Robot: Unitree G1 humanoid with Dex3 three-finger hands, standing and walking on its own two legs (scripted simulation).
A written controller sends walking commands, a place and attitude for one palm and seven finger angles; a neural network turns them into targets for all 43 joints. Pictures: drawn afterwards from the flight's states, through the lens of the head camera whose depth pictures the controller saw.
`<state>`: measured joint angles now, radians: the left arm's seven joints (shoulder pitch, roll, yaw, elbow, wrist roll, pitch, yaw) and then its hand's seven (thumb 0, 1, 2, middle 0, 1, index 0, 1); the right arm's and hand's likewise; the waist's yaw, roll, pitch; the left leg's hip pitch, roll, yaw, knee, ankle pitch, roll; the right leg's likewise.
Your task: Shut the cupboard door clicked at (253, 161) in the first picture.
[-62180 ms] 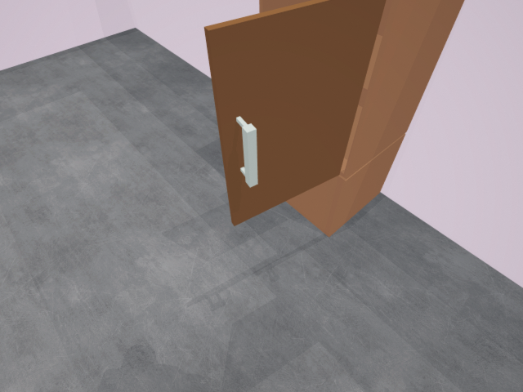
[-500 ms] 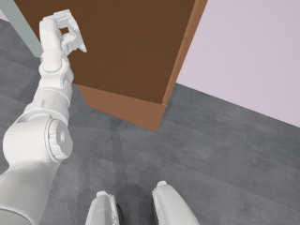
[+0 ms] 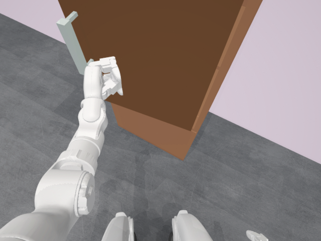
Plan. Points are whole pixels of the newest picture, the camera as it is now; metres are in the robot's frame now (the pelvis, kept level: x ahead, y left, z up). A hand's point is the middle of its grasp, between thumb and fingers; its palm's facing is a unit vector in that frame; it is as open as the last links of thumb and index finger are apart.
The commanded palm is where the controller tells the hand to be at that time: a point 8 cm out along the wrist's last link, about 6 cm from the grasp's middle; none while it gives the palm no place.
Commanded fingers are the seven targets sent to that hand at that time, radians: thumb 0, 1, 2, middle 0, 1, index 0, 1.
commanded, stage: draw the hand back to the body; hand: left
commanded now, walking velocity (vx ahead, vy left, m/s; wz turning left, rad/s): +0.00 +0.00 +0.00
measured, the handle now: (79, 45) +0.64 +0.19 +0.06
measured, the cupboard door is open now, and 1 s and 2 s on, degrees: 8 8 8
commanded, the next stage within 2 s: step back with the hand held close in 1.64 s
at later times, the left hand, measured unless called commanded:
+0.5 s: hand (73, 100) +0.39 +0.14 +0.14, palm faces +0.00 -1.00 -0.02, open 3.1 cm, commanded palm +0.35 +0.20 +0.14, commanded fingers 0.00 0.90 0.90 -1.22 -1.41 -1.22 -1.41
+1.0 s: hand out of the picture +0.27 +0.25 +0.21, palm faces +0.29 -0.91 -0.29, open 4.2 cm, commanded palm +0.23 +0.29 +0.23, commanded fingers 0.00 0.90 0.90 -0.53 -0.66 -0.53 -0.66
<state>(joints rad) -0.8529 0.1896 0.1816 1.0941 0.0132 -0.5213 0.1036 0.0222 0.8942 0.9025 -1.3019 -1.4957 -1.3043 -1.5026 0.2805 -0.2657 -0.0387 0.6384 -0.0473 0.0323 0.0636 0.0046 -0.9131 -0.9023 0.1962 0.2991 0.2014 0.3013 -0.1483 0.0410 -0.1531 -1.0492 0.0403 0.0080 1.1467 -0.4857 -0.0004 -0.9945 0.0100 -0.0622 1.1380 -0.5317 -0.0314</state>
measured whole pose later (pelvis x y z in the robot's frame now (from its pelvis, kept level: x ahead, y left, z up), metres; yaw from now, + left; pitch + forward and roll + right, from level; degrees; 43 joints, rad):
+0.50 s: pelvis +0.01 +0.00 +0.05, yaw +0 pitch +11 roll -1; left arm -0.32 0.21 0.15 0.53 -0.19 -0.34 -0.09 0.02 0.90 0.90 -1.30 -1.49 -1.30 -1.50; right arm 0.34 -0.27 -0.01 0.59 0.05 0.03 -0.01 0.01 -0.91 -0.90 0.20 0.30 0.20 0.30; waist -0.06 0.04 -0.12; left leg -0.65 0.04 0.02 0.86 -0.40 0.00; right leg -0.60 0.02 -0.05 0.84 -0.43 -0.03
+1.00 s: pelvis +0.03 +0.03 +0.09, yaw +1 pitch -2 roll -1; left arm 0.23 0.30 0.14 -0.14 -0.07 -0.03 0.08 0.02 0.89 0.90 -0.79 -0.94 -0.80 -0.95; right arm 0.16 -0.20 0.07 0.55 0.03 0.00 -0.08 0.01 -0.91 -0.90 0.20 0.30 0.21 0.30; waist 0.05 0.06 -0.02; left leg -0.18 -0.01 0.04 0.48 -0.27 0.04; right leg -0.12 -0.02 -0.03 0.45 -0.29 0.01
